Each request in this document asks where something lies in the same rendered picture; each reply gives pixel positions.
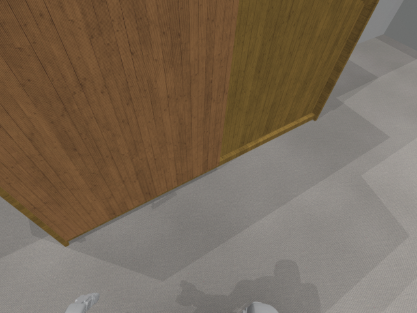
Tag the wardrobe door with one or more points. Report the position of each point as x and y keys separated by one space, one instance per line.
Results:
x=106 y=104
x=283 y=55

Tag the left robot hand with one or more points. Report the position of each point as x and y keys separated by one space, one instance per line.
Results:
x=83 y=303

